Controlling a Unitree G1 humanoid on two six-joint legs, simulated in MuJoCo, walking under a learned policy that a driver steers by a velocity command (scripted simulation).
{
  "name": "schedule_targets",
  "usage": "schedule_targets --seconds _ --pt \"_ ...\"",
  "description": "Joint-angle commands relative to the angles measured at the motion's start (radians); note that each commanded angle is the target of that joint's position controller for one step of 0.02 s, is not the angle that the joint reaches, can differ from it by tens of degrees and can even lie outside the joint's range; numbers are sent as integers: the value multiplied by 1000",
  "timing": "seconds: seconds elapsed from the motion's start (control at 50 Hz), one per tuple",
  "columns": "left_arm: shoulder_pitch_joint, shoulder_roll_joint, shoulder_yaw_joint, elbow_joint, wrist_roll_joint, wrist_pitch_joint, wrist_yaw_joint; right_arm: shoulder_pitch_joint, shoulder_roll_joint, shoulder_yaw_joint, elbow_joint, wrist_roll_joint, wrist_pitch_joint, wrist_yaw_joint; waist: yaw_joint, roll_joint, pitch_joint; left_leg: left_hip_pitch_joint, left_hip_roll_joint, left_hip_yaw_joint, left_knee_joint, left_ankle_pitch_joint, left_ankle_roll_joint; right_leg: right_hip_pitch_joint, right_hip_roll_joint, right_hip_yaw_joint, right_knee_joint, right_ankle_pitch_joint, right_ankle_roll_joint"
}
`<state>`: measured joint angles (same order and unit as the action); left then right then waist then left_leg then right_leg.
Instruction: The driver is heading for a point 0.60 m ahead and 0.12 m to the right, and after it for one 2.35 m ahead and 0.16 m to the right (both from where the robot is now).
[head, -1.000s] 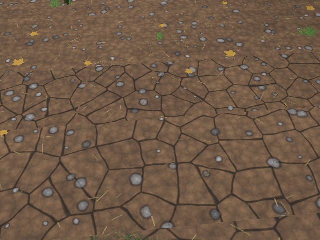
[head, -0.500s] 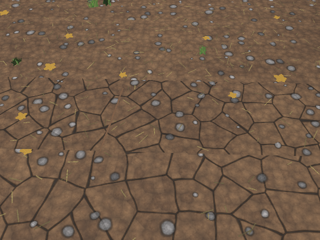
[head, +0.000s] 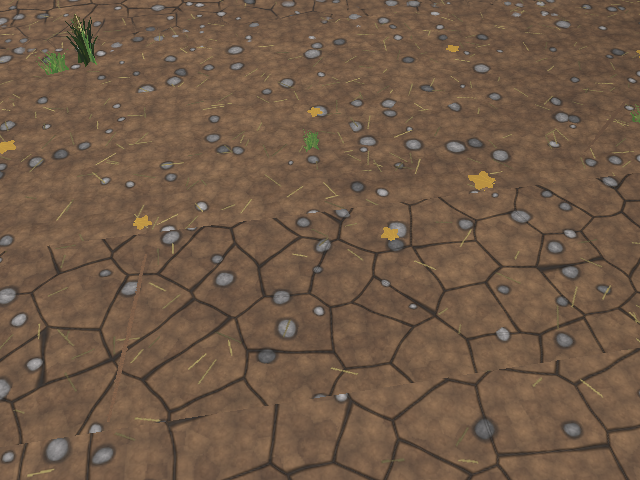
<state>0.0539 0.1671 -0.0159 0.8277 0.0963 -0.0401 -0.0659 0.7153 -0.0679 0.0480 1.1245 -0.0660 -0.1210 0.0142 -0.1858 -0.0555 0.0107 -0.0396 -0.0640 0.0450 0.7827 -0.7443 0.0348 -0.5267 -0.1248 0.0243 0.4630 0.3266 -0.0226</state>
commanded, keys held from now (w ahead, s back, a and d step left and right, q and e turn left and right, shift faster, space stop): w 0.54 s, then w+e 0.46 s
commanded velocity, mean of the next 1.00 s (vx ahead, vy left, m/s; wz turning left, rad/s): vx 0.50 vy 0.00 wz -0.15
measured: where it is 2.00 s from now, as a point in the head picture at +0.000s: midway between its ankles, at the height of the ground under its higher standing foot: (338, 303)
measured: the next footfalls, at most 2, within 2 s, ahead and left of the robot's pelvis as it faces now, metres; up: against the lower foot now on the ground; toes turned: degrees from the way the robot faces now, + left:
right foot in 0.08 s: +0.23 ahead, -0.16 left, -0.16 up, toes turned -6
left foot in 0.56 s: +0.56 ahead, +0.08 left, -0.16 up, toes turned +3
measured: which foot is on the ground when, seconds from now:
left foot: down 0.00-0.10, up 0.12-0.54, down 0.56-1.00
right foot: up 0.00-0.06, down 0.08-0.56, up 0.58-1.00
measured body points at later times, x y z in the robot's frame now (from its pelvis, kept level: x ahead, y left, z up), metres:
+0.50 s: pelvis +0.32 -0.04 -0.10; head +0.34 -0.03 +0.35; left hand +0.26 +0.18 -0.25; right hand +0.55 -0.24 -0.18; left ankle +0.51 +0.08 -0.80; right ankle +0.19 -0.15 -0.83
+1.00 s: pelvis +0.57 -0.02 -0.09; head +0.59 -0.02 +0.36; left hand +0.73 +0.17 -0.22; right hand +0.44 -0.19 -0.24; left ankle +0.52 +0.08 -0.83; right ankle +0.66 -0.19 -0.76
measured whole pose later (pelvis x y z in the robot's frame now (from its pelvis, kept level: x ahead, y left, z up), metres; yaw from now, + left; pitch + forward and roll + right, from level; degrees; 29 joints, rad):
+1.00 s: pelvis +0.57 -0.02 -0.09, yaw -12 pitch -2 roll +2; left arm 0.21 0.17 0.04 0.88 0.08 -0.06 -0.08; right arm 0.50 -0.13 -0.02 1.08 -0.11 -0.15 0.02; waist -0.10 -0.05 0.06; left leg 0.03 -0.01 0.26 0.32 -0.30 0.04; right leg -0.64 -0.10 0.05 0.96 0.01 -0.06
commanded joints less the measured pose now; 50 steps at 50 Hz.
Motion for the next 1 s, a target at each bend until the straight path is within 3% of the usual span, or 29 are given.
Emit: schedule_targets --seconds 0.02,0.06,0.08,0.1,0.12,0.14,0.16,0.18,0.2,0.22,0.24,0.26,0.28,0.36,0.44,0.5,0.54,0.56,0.58,0.6,0.62,0.64,0.66,0.68,0.72,0.78,0.86,0.9,1.0 --pt "-173 79 12 -66 -4 -22 -4 66 -157 -34 -11 16 15 -5 9 82 169 -127 224 -271 -144 495 174 53 -14 -20 -84 -12 -14" --pt "-53 136 33 11 -16 -22 11 13 -193 -51 -18 26 35 -2 78 19 145 -99 177 -227 27 579 121 226 -10 -44 -246 44 -19" --pt "162 196 63 85 -36 -34 27 2 -226 -60 -25 7 47 19 173 -29 53 -190 121 -145 213 697 79 537 24 -123 -253 148 -31" --pt "496 225 84 178 -29 -36 36 103 -155 -42 33 -50 62 71 262 -81 -130 -443 100 -87 483 602 -2 1031 -43 -78 -71 329 -113" --pt "683 314 109 203 -35 -35 12 268 -21 -8 31 -38 53 93 241 -241 -492 -610 -10 -77 1001 -57 -72 1477 -262 125 313 809 -398" --pt "744 277 106 240 -5 -29 -4 -1 -140 -37 -77 1 37 105 364 -128 -448 -847 -42 -101 1219 -143 -85 1459 -301 290 202 578 -429" --pt "628 292 119 223 -11 -30 3 -228 -182 -57 -182 22 16 96 352 -52 -236 -1067 11 -75 1175 -32 -60 1248 -296 297 57 105 -363" --pt "447 199 93 157 -12 -31 13 -319 -188 -54 -206 16 3 80 302 92 -85 -1000 134 -109 965 152 2 925 -279 237 -78 -226 -306" --pt "346 168 76 115 -11 -29 12 -310 -191 -67 -197 4 -6 55 233 72 -8 -855 172 -118 833 237 11 648 -265 223 -131 -148 -329" --pt "295 73 43 95 -10 -53 25 -336 -148 -58 -206 -17 -7 30 160 69 41 -732 225 -155 569 435 45 450 -209 178 -198 -88 -302" --pt "293 71 43 93 -20 -66 26 -346 -107 -54 -204 -31 5 25 135 4 93 -680 236 -134 477 458 60 347 -183 150 -239 -111 -302" --pt "309 63 40 95 -44 -75 33 -337 -81 -50 -190 -31 17 34 138 41 72 -615 243 -115 291 524 55 286 -171 121 -323 -183 -316" --pt "295 77 41 95 -46 -88 30 -362 -92 -49 -206 -28 25 41 124 19 75 -564 240 -106 190 561 49 253 -164 125 -340 -171 -319" --pt "255 156 76 93 -29 -93 -7 -478 -124 -28 -269 -8 55 53 123 38 56 -489 201 -115 -78 732 37 275 -155 63 -298 4 -285" --pt "376 135 74 134 -9 -75 -5 -662 -219 -52 -317 4 49 50 189 55 79 -571 163 -92 -155 838 50 441 -126 21 -239 -84 -232" --pt "452 156 80 169 -19 -64 0 -774 -254 -75 -347 3 42 48 221 25 98 -530 119 -36 -230 760 64 555 -135 14 -216 -155 -198" --pt "445 176 90 164 -21 -61 9 -764 -293 -98 -351 16 24 38 190 7 58 -333 72 22 -235 777 101 529 -101 -22 -129 -6 -149" --pt "423 167 91 147 -12 -65 10 -657 -336 -120 -320 31 10 32 146 31 -32 -87 68 12 -172 828 138 421 -29 -74 9 48 -92" --pt "552 60 62 151 -7 -77 7 -433 -354 -119 -270 33 6 34 122 194 -292 401 240 -236 -185 798 300 137 104 -117 301 -252 -17" --pt "511 44 45 143 -13 -81 -21 -163 -360 -124 -204 20 16 19 11 248 -381 621 434 -613 -401 580 386 -111 212 -95 565 -904 5" --pt "311 110 71 106 -43 -72 -29 -96 -346 -129 -149 -4 5 8 -37 154 -186 489 401 -641 -517 361 281 -259 161 31 720 -934 -48" --pt "267 125 81 106 -55 -75 -4 -235 -341 -135 -162 13 -9 -2 25 144 -26 260 396 -536 -551 311 238 -271 96 54 749 -835 -73" --pt "299 122 82 115 -36 -78 24 -333 -283 -121 -172 24 -7 -12 85 140 -13 120 384 -454 -575 371 233 -175 47 66 727 -784 -92" --pt "312 70 70 117 -19 -79 41 -379 -215 -101 -173 27 -6 -17 124 126 -4 16 381 -380 -600 454 231 -99 10 77 701 -734 -102" --pt "330 -16 51 112 -11 -70 56 -428 -147 -84 -184 19 -8 -27 172 59 2 -110 376 -263 -660 625 216 27 -19 87 643 -698 -80" --pt "303 3 54 100 -39 -59 31 -427 -156 -95 -175 -3 -36 -23 170 78 36 -112 340 -91 -710 727 198 -20 -13 67 557 -536 -44" --pt "204 27 59 47 -25 -35 -5 -310 -169 -93 -120 -31 -39 15 152 88 67 -139 316 54 -681 770 196 -36 -5 34 438 -314 -30" --pt "284 28 57 63 -16 -29 -24 -282 -167 -90 -110 -53 -35 17 165 83 80 -151 335 68 -628 782 210 -44 0 54 558 -226 -34" --pt "138 63 71 -11 -13 -33 -4 -154 -169 -83 -78 -46 -39 -3 105 93 118 94 384 63 -527 808 205 -212 12 26 514 -365 -38"
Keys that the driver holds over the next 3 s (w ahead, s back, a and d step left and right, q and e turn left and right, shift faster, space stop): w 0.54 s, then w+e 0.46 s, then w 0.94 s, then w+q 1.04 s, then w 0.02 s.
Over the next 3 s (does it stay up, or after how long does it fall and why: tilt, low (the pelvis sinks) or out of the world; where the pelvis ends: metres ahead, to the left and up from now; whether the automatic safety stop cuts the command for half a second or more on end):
stays up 1.63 -0.29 -0.25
